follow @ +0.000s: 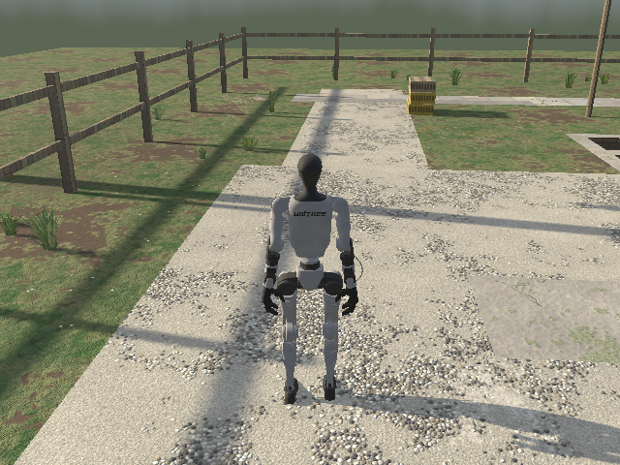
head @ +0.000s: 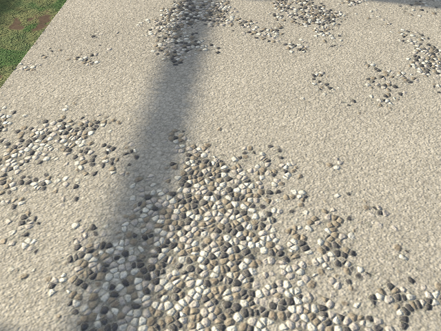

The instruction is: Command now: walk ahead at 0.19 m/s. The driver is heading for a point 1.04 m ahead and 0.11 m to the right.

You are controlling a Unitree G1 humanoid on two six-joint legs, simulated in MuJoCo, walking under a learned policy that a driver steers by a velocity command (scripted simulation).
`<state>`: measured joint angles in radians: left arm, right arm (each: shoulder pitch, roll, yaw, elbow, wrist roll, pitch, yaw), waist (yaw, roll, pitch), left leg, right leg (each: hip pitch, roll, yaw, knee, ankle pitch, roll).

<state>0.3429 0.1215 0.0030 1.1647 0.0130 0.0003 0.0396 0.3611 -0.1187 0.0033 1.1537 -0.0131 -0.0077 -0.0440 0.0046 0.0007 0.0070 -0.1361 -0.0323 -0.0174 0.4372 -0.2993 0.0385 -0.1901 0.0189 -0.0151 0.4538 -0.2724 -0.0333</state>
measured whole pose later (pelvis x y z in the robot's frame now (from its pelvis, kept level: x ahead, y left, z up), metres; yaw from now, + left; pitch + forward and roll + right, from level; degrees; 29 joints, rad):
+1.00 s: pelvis +0.46 -0.02 +0.00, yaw +0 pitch +0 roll +1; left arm 0.12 0.19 0.05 0.94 0.03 -0.04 -0.03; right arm 0.47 -0.16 -0.03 1.09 -0.01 -0.10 0.00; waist -0.04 -0.03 0.04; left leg 0.00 -0.10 0.10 0.21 -0.22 0.11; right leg -0.65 -0.12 -0.02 0.84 -0.07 -0.04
